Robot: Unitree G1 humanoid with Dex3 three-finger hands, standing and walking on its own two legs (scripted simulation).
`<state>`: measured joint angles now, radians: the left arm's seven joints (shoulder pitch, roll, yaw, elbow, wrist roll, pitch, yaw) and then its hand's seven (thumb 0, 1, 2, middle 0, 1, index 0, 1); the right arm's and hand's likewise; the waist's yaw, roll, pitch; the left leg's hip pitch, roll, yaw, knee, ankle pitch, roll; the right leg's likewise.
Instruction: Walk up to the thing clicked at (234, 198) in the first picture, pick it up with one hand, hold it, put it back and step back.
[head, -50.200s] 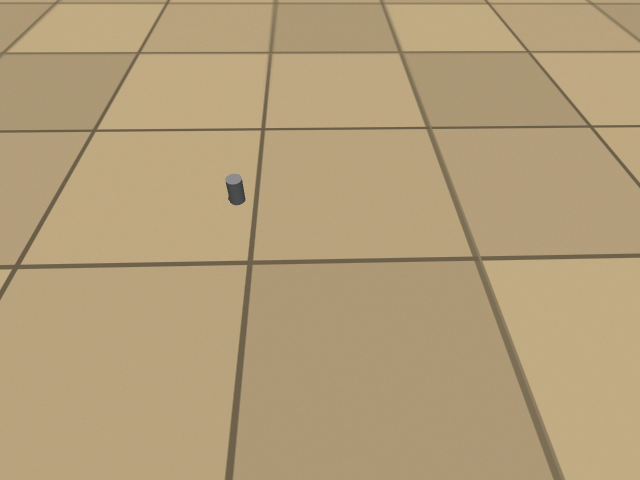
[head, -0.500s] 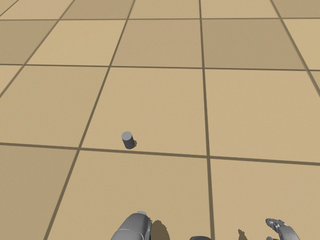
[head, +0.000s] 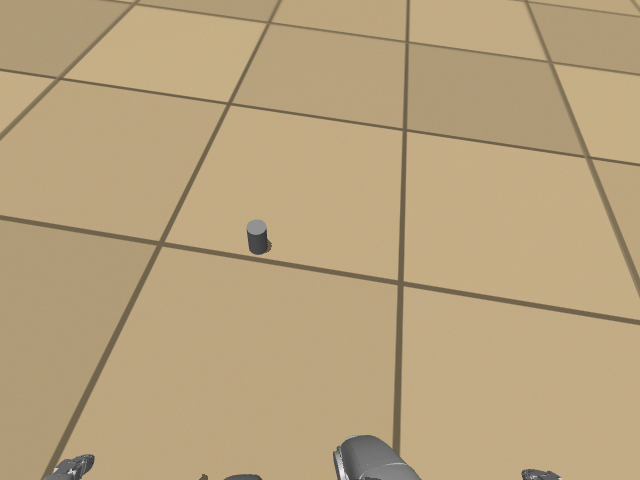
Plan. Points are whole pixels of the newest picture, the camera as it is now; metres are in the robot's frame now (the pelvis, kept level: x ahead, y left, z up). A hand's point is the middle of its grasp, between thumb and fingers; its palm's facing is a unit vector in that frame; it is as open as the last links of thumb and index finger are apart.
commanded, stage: step back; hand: left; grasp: from above
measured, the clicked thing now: (257, 237) +0.96 +0.15 -0.70
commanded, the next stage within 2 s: stand in 1.34 s
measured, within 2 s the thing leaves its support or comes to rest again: neither
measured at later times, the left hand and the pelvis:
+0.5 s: hand out of the picture -0.03 +0.29 -0.15, palm faces -0.02 -0.91 -0.41, open 7.4 cm; pelvis -0.10 +0.02 -0.01, yaw -2 degrees
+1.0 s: hand out of the picture +0.04 +0.25 -0.14, palm faces -0.01 -0.93 -0.36, open 7.4 cm; pelvis -0.07 -0.01 +0.00, yaw -1 degrees
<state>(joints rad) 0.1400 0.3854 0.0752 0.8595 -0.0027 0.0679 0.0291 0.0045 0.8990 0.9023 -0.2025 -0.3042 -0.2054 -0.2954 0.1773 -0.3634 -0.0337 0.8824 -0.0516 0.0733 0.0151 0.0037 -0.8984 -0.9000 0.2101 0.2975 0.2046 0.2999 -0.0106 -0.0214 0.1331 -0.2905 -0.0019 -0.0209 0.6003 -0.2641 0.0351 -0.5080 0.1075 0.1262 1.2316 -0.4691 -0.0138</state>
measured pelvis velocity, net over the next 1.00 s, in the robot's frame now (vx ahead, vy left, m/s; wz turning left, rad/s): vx -0.07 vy -0.01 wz -0.02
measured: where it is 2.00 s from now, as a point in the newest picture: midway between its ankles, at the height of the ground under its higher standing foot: outside the picture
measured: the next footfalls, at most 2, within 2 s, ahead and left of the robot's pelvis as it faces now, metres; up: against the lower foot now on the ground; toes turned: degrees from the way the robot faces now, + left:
right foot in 0.18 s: -0.08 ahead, -0.13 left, +0.00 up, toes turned -3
left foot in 0.46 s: -0.01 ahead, +0.12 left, +0.00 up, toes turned -2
